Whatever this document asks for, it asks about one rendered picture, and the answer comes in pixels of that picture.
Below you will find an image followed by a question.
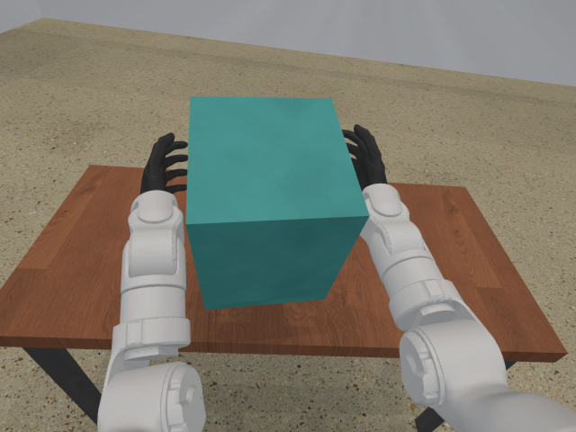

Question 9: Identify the carton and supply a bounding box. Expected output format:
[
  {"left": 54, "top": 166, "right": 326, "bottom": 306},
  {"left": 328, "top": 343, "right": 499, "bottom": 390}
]
[{"left": 185, "top": 96, "right": 370, "bottom": 310}]

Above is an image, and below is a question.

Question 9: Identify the robot left forearm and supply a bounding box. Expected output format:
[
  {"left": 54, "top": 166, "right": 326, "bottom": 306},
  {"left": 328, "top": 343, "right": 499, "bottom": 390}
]
[{"left": 97, "top": 190, "right": 191, "bottom": 432}]

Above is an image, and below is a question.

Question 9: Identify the robot right upper arm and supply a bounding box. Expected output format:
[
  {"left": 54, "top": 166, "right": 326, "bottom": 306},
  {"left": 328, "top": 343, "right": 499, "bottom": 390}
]
[{"left": 400, "top": 319, "right": 576, "bottom": 432}]

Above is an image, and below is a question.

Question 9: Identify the right robot hand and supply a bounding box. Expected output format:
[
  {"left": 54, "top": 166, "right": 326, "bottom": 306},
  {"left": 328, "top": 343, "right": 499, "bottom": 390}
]
[{"left": 342, "top": 124, "right": 388, "bottom": 191}]

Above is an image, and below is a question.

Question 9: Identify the left robot hand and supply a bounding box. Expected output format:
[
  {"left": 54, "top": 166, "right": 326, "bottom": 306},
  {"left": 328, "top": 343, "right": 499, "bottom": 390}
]
[{"left": 140, "top": 132, "right": 188, "bottom": 194}]

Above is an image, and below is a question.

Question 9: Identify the robot left upper arm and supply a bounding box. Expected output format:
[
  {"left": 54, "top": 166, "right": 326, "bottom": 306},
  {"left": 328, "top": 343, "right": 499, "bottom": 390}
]
[{"left": 99, "top": 362, "right": 206, "bottom": 432}]

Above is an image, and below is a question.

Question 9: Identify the robot right forearm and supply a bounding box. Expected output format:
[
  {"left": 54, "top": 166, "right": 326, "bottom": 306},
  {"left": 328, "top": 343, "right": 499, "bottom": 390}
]
[{"left": 360, "top": 184, "right": 507, "bottom": 380}]

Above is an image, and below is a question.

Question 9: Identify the table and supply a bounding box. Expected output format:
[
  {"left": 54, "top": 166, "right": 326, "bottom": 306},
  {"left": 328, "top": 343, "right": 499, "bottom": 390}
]
[{"left": 0, "top": 165, "right": 568, "bottom": 432}]

